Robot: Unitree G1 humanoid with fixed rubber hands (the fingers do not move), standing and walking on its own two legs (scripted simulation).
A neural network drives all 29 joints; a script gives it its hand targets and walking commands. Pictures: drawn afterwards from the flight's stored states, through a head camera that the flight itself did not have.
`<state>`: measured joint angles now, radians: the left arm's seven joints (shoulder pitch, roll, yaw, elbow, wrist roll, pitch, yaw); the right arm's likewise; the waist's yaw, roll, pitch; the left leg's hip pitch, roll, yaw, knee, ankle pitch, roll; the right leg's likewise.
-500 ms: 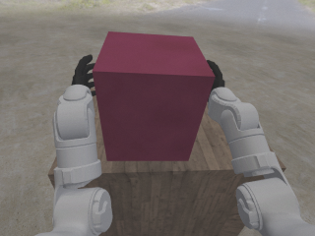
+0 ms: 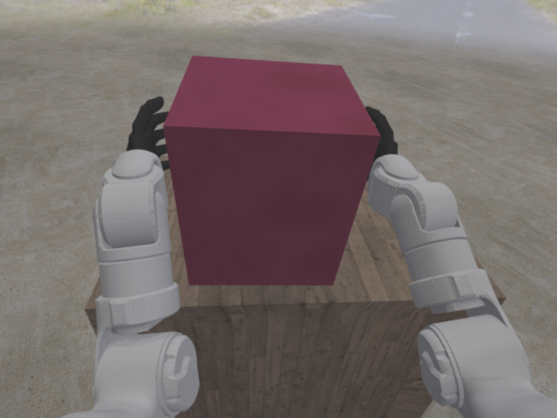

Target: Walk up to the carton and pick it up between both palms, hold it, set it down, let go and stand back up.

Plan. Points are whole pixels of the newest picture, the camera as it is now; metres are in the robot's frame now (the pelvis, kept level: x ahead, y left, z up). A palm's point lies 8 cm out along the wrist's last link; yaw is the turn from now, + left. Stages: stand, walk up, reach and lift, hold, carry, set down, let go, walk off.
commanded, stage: hold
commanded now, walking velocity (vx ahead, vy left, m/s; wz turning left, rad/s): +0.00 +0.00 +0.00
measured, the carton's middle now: (265, 175) +0.40 +0.01 +0.23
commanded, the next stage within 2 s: none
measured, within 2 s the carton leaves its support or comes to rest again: neither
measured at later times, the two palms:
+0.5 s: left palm (145, 159) +0.35 +0.16 +0.28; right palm (380, 164) +0.36 -0.14 +0.27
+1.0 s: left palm (145, 159) +0.35 +0.16 +0.28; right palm (380, 164) +0.36 -0.14 +0.27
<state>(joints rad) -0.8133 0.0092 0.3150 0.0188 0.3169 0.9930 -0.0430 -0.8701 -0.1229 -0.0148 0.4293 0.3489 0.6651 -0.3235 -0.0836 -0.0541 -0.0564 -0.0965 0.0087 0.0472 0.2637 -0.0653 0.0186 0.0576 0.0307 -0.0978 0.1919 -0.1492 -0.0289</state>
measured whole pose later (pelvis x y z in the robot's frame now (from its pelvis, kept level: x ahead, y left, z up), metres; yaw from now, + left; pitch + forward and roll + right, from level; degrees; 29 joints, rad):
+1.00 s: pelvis +0.00 +0.00 +0.00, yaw +0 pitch -6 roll -1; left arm -0.81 0.01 0.31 0.02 0.32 0.99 -0.04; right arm -0.87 -0.12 -0.02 0.43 0.35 0.66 -0.32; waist -0.08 -0.05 -0.06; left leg -0.10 0.01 0.05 0.26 -0.07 0.02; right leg 0.06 0.03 -0.10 0.19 -0.15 -0.03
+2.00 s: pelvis +0.00 +0.00 +0.00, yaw +0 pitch -6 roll -1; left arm -0.81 0.01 0.31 0.02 0.32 0.99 -0.04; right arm -0.87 -0.12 -0.02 0.43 0.35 0.66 -0.32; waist -0.08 -0.05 -0.06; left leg -0.10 0.01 0.04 0.26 -0.07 0.02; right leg 0.06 0.03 -0.10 0.19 -0.15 -0.03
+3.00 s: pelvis +0.00 +0.00 +0.00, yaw +0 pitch -6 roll -1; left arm -0.81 0.01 0.31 0.01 0.32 0.99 -0.05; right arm -0.87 -0.12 -0.02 0.43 0.35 0.66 -0.33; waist -0.08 -0.06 -0.06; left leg -0.10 0.01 0.04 0.26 -0.07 0.02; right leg 0.06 0.03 -0.10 0.19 -0.15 -0.03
